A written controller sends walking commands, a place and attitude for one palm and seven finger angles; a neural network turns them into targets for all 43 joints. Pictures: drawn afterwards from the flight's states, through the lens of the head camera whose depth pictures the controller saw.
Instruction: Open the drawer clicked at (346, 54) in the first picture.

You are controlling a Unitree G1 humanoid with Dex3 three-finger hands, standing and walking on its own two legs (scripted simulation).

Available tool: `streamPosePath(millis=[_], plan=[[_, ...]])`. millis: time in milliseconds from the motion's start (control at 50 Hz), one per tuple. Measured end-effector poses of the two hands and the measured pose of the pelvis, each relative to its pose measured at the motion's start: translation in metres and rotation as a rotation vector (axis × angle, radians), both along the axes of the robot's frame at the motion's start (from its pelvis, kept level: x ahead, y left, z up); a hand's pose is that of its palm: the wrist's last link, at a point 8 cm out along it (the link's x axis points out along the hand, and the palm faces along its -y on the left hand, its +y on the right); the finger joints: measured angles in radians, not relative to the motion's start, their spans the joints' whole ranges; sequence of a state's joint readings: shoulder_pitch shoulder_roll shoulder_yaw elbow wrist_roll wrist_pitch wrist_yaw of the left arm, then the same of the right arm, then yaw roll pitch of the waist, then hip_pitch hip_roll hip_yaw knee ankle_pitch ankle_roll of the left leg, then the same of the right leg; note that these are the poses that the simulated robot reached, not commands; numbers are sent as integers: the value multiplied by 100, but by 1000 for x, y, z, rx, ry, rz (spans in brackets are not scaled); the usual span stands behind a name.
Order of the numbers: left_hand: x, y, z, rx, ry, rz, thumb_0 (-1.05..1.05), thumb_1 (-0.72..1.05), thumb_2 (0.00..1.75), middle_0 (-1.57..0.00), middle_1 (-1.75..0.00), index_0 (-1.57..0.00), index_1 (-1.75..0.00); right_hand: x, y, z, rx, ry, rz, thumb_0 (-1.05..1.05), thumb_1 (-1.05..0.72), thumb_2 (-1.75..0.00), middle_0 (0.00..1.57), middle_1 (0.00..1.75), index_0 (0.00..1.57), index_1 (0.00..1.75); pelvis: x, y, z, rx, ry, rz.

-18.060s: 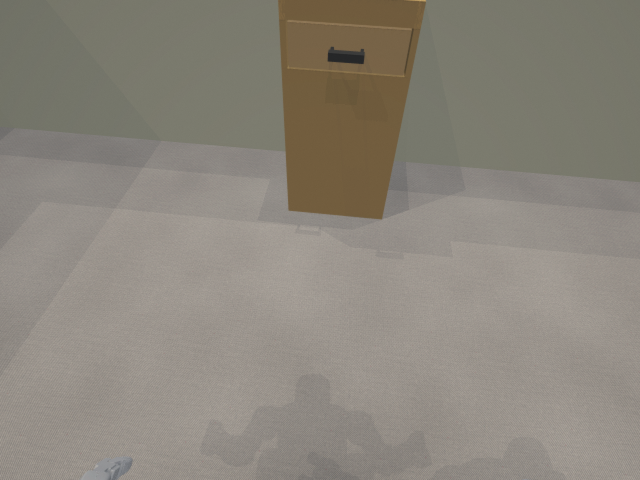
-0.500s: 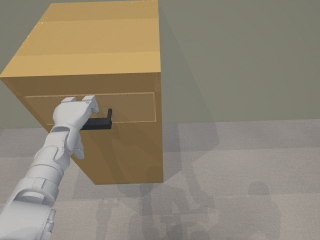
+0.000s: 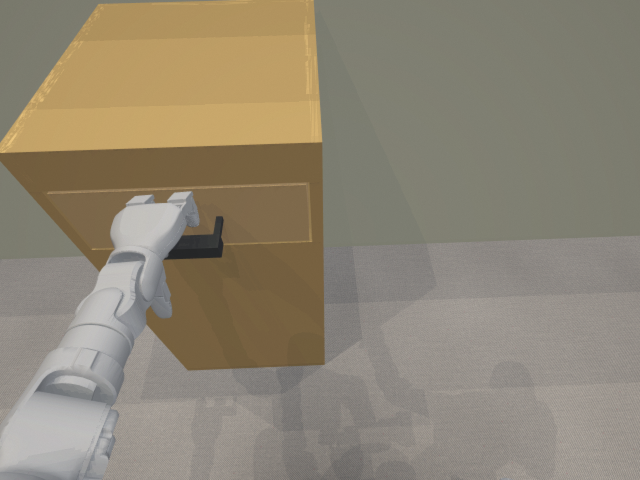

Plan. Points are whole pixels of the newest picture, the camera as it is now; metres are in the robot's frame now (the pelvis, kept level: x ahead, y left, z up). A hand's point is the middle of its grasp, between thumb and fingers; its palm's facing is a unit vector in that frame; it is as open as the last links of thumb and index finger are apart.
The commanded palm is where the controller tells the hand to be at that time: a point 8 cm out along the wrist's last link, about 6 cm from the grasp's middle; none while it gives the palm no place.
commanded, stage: lower the fingers behind the handle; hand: left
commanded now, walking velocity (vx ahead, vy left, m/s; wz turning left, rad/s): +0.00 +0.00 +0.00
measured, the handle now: (187, 235) +0.47 +0.22 -0.02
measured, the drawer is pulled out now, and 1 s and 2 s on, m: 0.00 0.00 0.00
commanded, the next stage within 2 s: lift the fingers back up to retry in 1.40 s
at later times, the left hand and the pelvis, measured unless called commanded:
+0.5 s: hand (168, 255) +0.42 +0.24 +0.00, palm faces -0.08 -0.04 -1.00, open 13.7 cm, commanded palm +0.40 +0.24 +0.05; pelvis +0.00 +0.01 -0.01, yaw +0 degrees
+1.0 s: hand (171, 256) +0.43 +0.23 -0.01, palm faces -0.03 +0.01 -1.00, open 13.8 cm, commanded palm +0.40 +0.23 +0.02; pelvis -0.01 +0.01 -0.02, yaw +0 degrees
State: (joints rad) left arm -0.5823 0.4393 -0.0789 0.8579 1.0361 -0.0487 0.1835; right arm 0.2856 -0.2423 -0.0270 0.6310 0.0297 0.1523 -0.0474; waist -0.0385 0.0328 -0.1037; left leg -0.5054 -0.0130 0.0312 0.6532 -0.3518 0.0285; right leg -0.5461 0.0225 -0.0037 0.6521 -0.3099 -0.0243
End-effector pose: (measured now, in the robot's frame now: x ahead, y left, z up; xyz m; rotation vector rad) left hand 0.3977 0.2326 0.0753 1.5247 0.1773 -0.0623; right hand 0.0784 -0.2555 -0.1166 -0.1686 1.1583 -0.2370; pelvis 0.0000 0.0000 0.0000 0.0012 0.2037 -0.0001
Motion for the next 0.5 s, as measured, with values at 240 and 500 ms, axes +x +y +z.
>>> streamPosePath(millis=[240,500], plan=[[1,7,-11,14,-180,-39,0,-49,30,-32,-120,-32,-120,-13,-5,-17,-26,74,13,1,-90,-89,20,30,20,30,-3,6,-13,-11,69,18],[7,3,-20,8,-74,10,0,-49,30,-31,-121,-33,-122,-23,5,-14,-3,90,-26,1,-90,-89,20,30,20,30,3,8,-10,-13,57,3]])
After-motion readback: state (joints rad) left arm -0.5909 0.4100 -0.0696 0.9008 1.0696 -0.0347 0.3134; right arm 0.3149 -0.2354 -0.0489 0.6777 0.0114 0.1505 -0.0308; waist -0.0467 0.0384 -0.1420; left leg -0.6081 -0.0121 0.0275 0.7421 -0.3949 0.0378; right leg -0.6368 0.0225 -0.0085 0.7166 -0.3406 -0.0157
